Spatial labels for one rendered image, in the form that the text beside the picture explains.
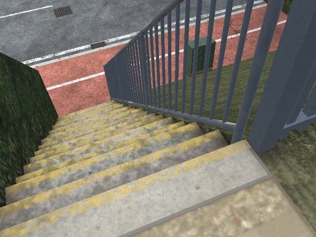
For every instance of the stairs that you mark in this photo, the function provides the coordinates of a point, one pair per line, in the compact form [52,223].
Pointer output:
[97,149]

